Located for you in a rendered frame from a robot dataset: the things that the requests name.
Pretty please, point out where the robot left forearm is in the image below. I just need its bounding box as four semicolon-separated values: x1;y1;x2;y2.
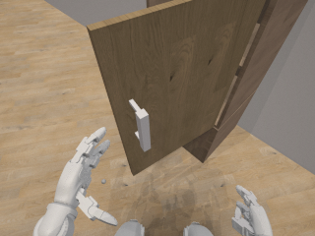
32;202;78;236

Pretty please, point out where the right robot hand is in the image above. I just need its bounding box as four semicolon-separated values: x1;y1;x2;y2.
231;185;274;236

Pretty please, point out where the left robot hand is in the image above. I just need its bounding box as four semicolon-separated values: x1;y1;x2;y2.
54;127;118;226

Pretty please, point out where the handle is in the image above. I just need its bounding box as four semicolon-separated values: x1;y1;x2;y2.
129;98;151;151

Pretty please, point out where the robot thigh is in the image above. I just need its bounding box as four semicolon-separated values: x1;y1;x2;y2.
114;221;145;236
183;224;214;236

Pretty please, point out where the cupboard door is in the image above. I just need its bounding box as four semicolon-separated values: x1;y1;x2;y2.
86;0;266;176

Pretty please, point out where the robot right thigh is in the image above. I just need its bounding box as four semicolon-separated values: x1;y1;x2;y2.
183;224;214;236

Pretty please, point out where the robot left thigh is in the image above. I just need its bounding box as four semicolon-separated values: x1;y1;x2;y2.
114;221;145;236

